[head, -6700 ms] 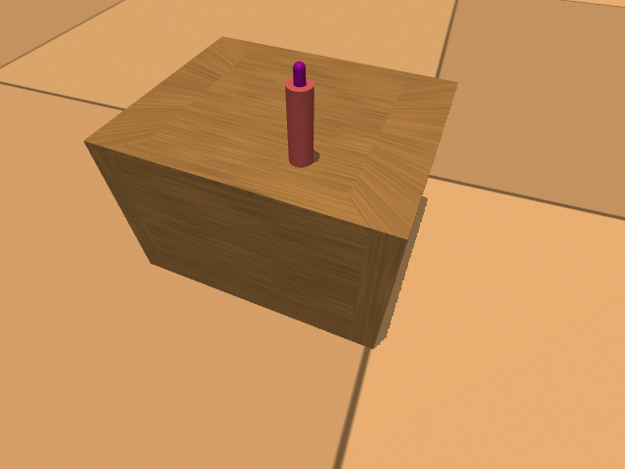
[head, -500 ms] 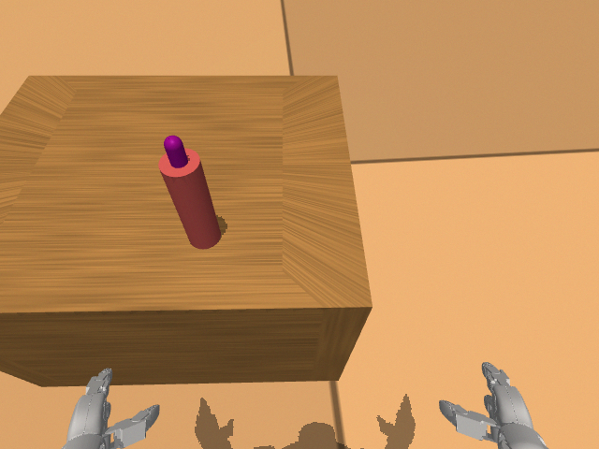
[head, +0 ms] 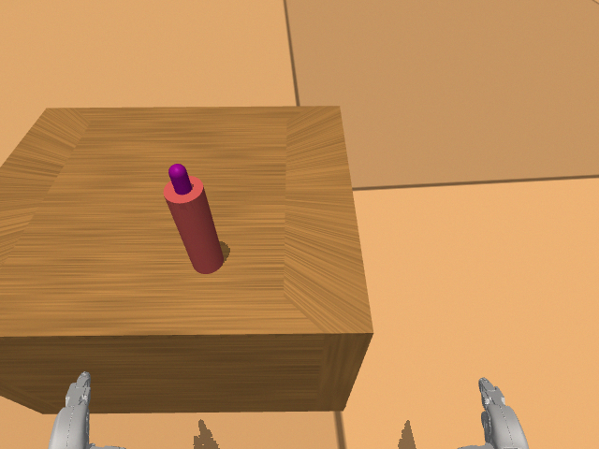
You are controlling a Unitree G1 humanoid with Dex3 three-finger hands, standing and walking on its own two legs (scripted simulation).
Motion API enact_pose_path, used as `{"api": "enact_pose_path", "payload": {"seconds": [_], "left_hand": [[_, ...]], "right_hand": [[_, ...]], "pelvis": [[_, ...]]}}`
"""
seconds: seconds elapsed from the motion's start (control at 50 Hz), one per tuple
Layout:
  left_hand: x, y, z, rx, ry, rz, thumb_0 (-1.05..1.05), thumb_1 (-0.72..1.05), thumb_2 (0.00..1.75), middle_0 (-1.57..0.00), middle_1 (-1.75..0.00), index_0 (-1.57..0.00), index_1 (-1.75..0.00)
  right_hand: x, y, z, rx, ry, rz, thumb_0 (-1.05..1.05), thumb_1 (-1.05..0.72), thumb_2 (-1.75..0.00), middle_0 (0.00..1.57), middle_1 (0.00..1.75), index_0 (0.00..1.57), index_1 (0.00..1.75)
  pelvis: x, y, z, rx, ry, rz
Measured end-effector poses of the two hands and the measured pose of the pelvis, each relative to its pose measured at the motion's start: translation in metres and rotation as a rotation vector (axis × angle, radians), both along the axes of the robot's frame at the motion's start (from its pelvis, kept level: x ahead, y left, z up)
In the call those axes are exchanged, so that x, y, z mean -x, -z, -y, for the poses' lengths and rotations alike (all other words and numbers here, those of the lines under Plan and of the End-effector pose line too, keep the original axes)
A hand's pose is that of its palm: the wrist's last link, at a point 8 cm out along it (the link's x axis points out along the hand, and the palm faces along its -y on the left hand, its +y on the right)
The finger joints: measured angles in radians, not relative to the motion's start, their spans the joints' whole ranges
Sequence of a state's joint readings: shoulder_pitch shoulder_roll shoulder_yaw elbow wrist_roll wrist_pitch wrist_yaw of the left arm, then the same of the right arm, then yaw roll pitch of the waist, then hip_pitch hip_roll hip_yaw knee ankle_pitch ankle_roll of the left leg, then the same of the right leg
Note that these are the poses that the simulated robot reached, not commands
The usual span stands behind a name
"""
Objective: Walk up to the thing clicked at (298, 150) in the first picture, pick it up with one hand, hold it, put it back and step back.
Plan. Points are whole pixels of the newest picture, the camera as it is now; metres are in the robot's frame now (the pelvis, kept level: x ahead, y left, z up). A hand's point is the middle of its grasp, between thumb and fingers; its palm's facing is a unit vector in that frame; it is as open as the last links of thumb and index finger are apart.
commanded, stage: rise first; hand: left
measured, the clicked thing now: (194, 220) +0.50 +0.20 -0.04
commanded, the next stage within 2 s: go down in 0.28 s
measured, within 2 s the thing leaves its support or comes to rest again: neither
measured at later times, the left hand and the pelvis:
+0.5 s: hand (113, 428) +0.16 +0.25 -0.05, palm faces +0.27 -0.91 -0.30, open 17.5 cm; pelvis -0.01 +0.00 +0.00, yaw +1 degrees
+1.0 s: hand (78, 338) +0.27 +0.32 -0.02, palm faces +0.25 -0.96 -0.12, open 17.5 cm; pelvis -0.03 +0.01 -0.03, yaw +0 degrees
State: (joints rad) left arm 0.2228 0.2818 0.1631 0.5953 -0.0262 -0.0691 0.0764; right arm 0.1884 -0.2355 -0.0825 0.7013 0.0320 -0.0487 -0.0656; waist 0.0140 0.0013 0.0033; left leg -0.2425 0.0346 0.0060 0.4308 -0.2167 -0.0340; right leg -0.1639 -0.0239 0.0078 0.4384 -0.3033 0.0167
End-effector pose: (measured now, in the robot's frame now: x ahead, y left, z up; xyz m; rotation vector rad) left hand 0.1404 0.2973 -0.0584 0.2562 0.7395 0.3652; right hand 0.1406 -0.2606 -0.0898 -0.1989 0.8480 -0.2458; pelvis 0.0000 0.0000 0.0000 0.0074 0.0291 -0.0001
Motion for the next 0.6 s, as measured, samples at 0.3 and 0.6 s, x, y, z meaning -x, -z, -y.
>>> {"api": "enact_pose_path", "payload": {"seconds": [0.3,0.6], "left_hand": [[0.002,-0.023,0.003,-0.012,0.016,0.100,-0.01,-0.53,0.05,-0.05,-0.04,-0.05,-0.05],[0.010,-0.035,0.001,0.019,0.020,0.199,-0.01,-0.58,0.03,-0.08,-0.08,-0.08,-0.07]], "right_hand": [[0.001,-0.013,-0.008,-0.011,-0.045,0.069,-0.01,0.52,-0.05,0.06,0.05,0.05,0.05],[0.009,-0.019,-0.009,-0.002,-0.065,0.109,-0.01,0.47,-0.06,0.06,0.05,0.05,0.05]], "pelvis": [[0.004,-0.002,0.003,-0.001,-0.003,0.041],[0.016,0.002,-0.001,0.008,-0.014,0.039]]}}
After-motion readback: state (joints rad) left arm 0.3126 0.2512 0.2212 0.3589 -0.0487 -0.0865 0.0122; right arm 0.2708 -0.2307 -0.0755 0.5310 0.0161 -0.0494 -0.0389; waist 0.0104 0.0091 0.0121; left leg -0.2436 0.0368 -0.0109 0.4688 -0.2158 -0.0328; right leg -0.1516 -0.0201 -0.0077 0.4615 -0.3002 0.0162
